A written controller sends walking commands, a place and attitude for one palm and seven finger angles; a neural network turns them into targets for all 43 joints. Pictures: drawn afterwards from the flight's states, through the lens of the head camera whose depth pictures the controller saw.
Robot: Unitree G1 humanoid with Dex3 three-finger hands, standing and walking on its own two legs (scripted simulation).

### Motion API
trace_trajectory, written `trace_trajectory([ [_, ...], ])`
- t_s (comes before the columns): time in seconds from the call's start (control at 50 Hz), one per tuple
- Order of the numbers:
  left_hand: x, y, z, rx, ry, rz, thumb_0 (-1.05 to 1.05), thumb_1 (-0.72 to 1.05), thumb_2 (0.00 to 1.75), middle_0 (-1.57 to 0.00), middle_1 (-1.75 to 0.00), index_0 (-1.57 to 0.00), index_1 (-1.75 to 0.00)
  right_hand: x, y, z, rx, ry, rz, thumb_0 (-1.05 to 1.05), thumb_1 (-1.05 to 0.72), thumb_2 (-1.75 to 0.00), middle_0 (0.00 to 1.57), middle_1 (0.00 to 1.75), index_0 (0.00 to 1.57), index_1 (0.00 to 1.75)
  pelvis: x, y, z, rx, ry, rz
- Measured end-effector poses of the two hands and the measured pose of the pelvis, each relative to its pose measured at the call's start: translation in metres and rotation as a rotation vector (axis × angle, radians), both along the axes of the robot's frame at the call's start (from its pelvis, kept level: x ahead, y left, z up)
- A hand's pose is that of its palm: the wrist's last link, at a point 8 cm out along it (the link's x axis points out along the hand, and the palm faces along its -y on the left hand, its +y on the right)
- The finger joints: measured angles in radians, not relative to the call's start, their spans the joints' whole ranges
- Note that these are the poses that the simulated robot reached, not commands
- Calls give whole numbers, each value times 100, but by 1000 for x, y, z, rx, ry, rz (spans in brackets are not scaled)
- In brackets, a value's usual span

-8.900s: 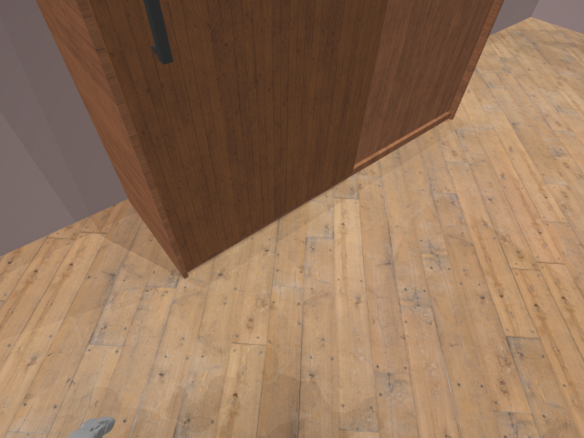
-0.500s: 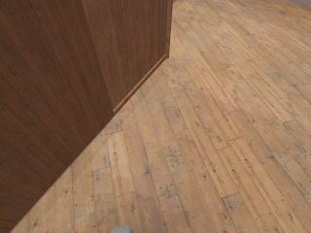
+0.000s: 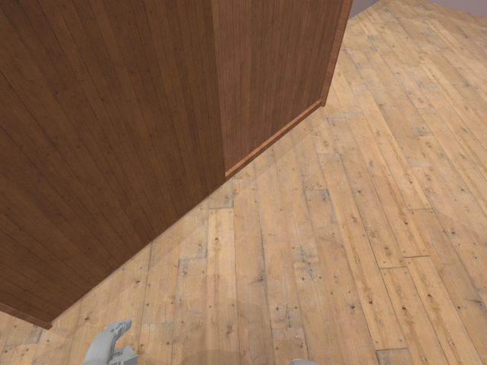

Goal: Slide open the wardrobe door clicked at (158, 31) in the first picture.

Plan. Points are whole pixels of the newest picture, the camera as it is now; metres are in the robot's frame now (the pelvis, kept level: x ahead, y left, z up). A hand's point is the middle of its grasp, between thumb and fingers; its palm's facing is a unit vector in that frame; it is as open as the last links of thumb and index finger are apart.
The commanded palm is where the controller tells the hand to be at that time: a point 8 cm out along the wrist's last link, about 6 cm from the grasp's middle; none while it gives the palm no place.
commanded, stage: turn to face it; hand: left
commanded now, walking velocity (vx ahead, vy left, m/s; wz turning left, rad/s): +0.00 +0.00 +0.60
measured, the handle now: out of the picture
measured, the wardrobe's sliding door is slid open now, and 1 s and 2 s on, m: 0.00 0.00 0.00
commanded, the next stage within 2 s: take the last steps up to it in 1.22 s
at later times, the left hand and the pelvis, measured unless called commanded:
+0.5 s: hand out of the picture -0.05 +0.18 -0.16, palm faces +0.35 -0.90 -0.28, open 7.4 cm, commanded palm none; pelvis -0.02 -0.03 +0.00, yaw +19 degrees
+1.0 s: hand out of the picture -0.06 +0.22 -0.15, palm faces +0.56 -0.78 -0.28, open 7.4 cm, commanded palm none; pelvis -0.04 -0.02 +0.00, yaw +35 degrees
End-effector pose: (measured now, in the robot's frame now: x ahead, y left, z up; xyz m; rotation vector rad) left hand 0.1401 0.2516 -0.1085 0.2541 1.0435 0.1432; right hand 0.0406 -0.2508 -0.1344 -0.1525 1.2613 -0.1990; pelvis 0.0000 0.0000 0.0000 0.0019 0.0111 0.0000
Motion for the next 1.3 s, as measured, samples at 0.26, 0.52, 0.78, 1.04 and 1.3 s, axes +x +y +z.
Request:
trace_trajectory([
  [0.26, -84, -37, 16, 38, 34, 173, 1, 91, 90, -20, -30, -20, -30, 27, -48, -13, 35, 40, 137, 1, -91, -90, 20, 30, 20, 30, -8, -40, 4, 54, -33, 175],
  [0.52, -227, -22, -24, -47, 224, 456, 1, 91, 90, -20, -30, -20, -30, 111, 8, 7, -31, -46, 423, 1, -91, -90, 20, 30, 19, 30, -26, -22, -3, 23, -19, 350],
  [0.78, -266, 15, -27, -79, 171, 614, 1, 91, 90, -20, -30, -20, -29, 122, 81, 28, -37, -131, 608, 0, -90, -90, 21, 30, 20, 30, -46, 3, 3, -19, -32, 503],
  [1.04, -229, -5, 0, 4, 28, 648, 1, 91, 90, -20, -30, -20, -29, 89, 39, -3, 19, 3, 621, 0, -90, -90, 21, 30, 20, 30, -41, -34, 0, 13, -19, 626],
  [1.3, -273, -114, 12, -5, 92, 792, 1, 91, 90, -20, -30, -20, -29, 112, -20, -17, 29, 85, 702, 1, -91, -90, 20, 30, 20, 30, -31, -91, 7, 78, -23, 742],
])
